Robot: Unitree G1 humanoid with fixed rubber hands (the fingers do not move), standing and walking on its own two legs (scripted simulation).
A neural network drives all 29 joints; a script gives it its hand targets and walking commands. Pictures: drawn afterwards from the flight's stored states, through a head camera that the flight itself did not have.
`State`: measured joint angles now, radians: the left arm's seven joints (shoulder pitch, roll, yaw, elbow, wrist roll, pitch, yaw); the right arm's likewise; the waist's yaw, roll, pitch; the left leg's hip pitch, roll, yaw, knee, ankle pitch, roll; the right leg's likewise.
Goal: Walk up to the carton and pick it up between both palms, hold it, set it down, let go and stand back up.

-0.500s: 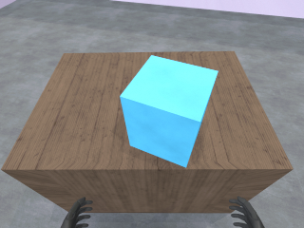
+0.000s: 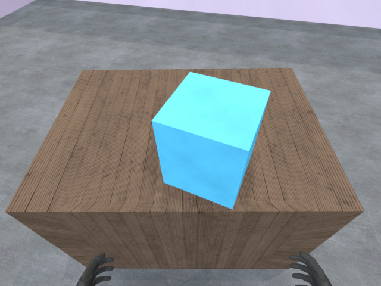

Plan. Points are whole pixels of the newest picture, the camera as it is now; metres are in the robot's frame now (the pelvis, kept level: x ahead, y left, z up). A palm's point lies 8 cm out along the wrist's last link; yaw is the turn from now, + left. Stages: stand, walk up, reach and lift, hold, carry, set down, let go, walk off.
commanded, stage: stand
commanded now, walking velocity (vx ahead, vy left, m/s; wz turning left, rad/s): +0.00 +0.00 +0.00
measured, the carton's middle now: (211, 141) +0.46 -0.03 +0.01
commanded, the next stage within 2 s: walk up in 0.18 s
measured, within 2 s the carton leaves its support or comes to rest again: neither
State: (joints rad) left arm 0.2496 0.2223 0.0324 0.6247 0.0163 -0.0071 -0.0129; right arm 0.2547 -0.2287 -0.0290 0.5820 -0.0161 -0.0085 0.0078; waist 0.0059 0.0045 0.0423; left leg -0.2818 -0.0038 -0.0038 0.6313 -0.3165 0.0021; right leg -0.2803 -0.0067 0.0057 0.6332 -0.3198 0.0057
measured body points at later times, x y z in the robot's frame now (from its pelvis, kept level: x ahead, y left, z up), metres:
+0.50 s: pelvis +0.00 -0.01 +0.00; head +0.00 -0.01 +0.45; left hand +0.12 +0.25 -0.11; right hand +0.11 -0.27 -0.10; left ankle +0.02 +0.12 -0.73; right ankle +0.01 -0.12 -0.72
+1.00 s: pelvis +0.05 -0.06 +0.00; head +0.06 -0.05 +0.45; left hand +0.14 +0.20 -0.12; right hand +0.20 -0.30 -0.10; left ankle +0.06 +0.07 -0.73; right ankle +0.03 -0.14 -0.73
